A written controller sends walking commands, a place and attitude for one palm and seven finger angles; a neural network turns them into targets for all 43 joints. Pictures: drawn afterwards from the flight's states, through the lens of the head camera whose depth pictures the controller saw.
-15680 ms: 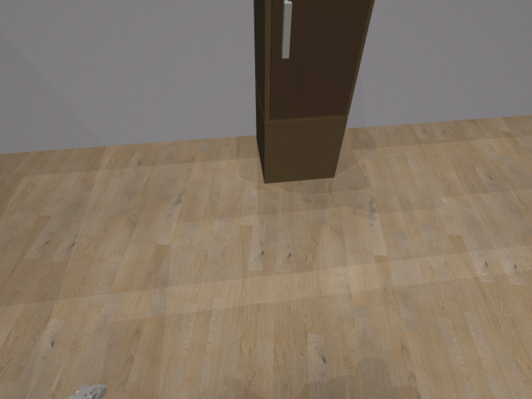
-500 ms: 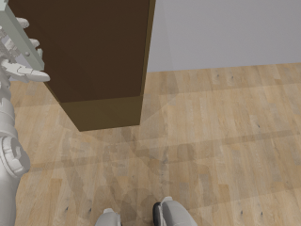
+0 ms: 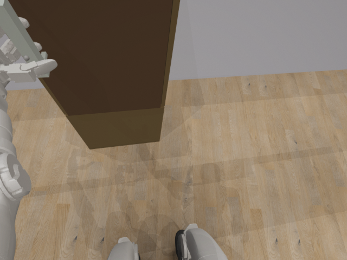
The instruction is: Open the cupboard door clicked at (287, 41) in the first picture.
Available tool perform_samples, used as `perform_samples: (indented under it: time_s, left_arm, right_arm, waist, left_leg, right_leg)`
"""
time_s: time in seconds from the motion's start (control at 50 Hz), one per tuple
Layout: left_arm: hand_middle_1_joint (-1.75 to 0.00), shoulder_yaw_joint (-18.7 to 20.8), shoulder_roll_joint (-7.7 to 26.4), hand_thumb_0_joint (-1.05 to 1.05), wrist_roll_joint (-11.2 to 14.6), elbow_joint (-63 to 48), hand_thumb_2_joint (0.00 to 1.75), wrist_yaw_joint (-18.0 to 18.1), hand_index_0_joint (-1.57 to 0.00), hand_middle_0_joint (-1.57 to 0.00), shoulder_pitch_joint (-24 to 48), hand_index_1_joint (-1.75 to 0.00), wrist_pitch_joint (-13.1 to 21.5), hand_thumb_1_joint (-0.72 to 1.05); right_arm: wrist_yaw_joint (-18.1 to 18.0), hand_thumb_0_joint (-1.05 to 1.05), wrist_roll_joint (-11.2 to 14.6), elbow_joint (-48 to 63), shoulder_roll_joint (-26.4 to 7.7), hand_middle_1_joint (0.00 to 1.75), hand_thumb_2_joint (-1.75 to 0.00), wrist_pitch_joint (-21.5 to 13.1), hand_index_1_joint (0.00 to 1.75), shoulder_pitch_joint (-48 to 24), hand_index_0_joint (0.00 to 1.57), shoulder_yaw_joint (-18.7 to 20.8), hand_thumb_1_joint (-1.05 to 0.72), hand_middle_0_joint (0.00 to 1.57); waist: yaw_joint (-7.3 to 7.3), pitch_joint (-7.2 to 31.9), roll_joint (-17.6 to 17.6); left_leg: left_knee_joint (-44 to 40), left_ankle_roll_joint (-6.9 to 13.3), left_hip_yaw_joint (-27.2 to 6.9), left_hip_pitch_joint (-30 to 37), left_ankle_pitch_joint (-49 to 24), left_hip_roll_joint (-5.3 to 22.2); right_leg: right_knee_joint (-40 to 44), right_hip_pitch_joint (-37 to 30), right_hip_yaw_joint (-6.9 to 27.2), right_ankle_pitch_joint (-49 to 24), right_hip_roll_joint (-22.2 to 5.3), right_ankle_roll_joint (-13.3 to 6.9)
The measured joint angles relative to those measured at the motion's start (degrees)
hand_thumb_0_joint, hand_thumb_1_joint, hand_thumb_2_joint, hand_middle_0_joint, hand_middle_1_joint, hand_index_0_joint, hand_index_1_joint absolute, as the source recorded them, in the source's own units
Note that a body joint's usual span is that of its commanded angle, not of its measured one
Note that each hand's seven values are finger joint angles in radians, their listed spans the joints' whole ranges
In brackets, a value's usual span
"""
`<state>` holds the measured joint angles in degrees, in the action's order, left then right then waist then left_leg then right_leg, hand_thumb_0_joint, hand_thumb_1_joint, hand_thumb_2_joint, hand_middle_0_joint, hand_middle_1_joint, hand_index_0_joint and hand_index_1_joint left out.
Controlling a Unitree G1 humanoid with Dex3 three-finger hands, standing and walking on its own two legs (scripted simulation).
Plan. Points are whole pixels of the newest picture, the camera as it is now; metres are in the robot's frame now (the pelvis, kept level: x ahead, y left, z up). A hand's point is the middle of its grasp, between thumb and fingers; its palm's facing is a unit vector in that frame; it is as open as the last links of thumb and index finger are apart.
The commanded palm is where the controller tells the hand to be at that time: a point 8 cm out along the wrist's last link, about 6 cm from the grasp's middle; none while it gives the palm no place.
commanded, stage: close the thumb around the handle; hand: left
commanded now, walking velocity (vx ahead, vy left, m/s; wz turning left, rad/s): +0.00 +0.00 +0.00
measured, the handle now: (25, 35) +0.58 +0.26 +0.10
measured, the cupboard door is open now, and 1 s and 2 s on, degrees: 0 18 50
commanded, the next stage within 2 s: pull the door open along its arc in 0.36 s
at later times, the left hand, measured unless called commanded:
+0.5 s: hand (30, 58) +0.52 +0.24 +0.10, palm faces +0.05 -1.00 -0.01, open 6.7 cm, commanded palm +0.50 +0.28 +0.09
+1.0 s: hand (48, 96) +0.43 +0.19 +0.10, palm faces +0.13 -0.99 +0.05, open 6.9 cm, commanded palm +0.36 +0.23 +0.09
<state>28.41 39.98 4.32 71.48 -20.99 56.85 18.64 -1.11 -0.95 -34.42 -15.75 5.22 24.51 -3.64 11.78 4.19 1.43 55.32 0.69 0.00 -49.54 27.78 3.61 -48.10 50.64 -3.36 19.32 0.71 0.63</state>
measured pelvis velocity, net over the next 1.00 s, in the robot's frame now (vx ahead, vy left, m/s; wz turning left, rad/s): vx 0.03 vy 0.00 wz -0.01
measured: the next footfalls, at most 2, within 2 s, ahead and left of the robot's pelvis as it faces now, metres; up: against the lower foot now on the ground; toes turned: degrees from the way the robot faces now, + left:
none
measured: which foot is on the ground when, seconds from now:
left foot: down 0.00-1.00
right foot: down 0.00-1.00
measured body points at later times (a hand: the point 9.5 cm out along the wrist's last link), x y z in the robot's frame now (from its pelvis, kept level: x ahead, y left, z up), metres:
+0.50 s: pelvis +0.00 +0.00 +0.00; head +0.14 +0.02 +0.43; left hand +0.51 +0.29 +0.10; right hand -0.01 -0.26 -0.10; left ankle -0.03 +0.10 -0.68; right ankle +0.03 -0.13 -0.68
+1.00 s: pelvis +0.03 +0.00 +0.02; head +0.11 +0.00 +0.46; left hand +0.42 +0.25 +0.10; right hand +0.10 -0.26 -0.09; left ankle -0.03 +0.10 -0.68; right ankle +0.03 -0.13 -0.68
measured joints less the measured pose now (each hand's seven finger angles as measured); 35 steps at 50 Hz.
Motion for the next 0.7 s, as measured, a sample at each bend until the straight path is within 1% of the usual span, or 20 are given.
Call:
perform_samples:
  time_s: [0.2, 0.22, 0.36, 0.48, 0.54, 0.62, 0.7]
  left_arm:
    - [-1.28, -0.30, -1.74, 0.01, 0.68, -2.39, 0.74, 1.22, -0.35, -0.32, -2.26, -1.29, -0.32, 0.53]
    - [-1.28, -0.42, -1.97, 0.01, 0.73, -2.46, 0.76, 1.33, -0.34, -0.31, -2.40, -1.29, -0.25, 0.56]
    - [-1.31, -1.20, -3.16, 0.01, 0.38, -2.15, 0.78, 1.74, -0.31, -0.27, -2.20, -1.31, 0.34, 0.59]
    - [-1.32, -1.54, -2.85, 0.01, 0.24, -1.25, 0.80, 1.97, -0.31, -0.26, -1.29, -1.31, 0.46, 0.60]
    - [-1.32, -0.84, -2.34, 0.01, -0.06, -1.18, 0.79, 1.44, -0.31, -0.26, -1.34, -1.32, 0.38, 0.60]
    - [-1.32, -0.21, -2.36, 0.01, 1.05, -3.00, 0.78, 1.01, -0.30, -0.25, -3.47, -1.31, 0.13, 0.61]
    - [-1.32, 0.25, -3.93, 0.01, 2.80, -6.90, 0.77, 0.36, -0.29, -0.25, -7.50, -1.30, -0.18, 0.63]
  right_arm:
    - [0.42, 0.00, -0.12, -0.36, 0.18, 0.30, -0.90, 0.38, 0.30, 0.70, 0.20, 0.46, -0.91, 0.20]
    - [0.47, 0.00, -0.12, -0.41, 0.18, 0.30, -0.90, 0.40, 0.30, 0.71, 0.20, 0.50, -0.91, 0.20]
    - [0.45, 0.00, -0.19, -0.58, 0.23, 0.30, -0.90, 0.37, 0.30, 0.25, 0.20, 0.63, -0.91, 0.20]
    - [0.32, 0.00, -0.16, -0.47, 0.21, 0.30, -0.90, 0.10, 0.30, -0.56, 0.20, 0.55, -0.91, 0.20]
    - [0.22, 0.00, -0.12, -0.16, 0.08, 0.30, -0.90, 0.11, 0.30, -0.91, 0.20, 0.43, -0.91, 0.20]
    - [0.31, 0.00, 0.15, 0.66, -0.08, 0.30, -0.90, 0.36, 0.30, -0.93, 0.20, 0.61, -0.91, 0.20]
    - [0.54, 0.00, 0.62, 1.63, -0.22, 0.30, -0.90, 0.85, 0.30, -0.50, 0.20, 0.94, -0.91, 0.20]
  waist:
    - [-0.31, 0.49, 0.29]
    - [-0.39, 0.52, 0.31]
    - [-0.74, 0.58, 0.36]
    - [-0.73, 0.48, 0.27]
    - [-0.63, 0.44, 0.24]
    - [-0.75, 0.52, 0.22]
    - [-1.33, 0.94, 0.21]
  left_leg:
    - [-0.54, 0.14, 0.22, 1.04, 0.23, 0.02]
    - [-0.61, 0.15, 0.24, 1.21, 0.25, 0.00]
    - [-0.72, 0.10, -0.06, 1.65, 0.32, -0.22]
    - [-0.52, -0.07, -0.31, 1.28, 0.24, -0.28]
    - [-0.45, -0.15, -0.21, 1.12, 0.22, -0.15]
    - [-0.89, -0.21, 0.38, 1.71, 0.21, 0.15]
    - [-1.90, -0.22, 1.08, 3.06, 0.15, 0.34]
  right_leg:
    - [0.73, -1.05, 0.23, 0.04, 0.06, 0.21]
    - [0.78, -1.21, 0.25, 0.08, 0.05, 0.23]
    - [0.67, -1.70, -0.02, 0.42, -0.17, 0.20]
    - [0.24, -1.31, -0.25, 0.55, -0.23, 0.02]
    - [0.07, -1.03, -0.14, 0.52, -0.11, -0.09]
    - [0.27, -1.20, 0.42, 0.38, 0.22, -0.17]
    - [0.85, -2.08, 1.09, 0.29, 0.45, -0.20]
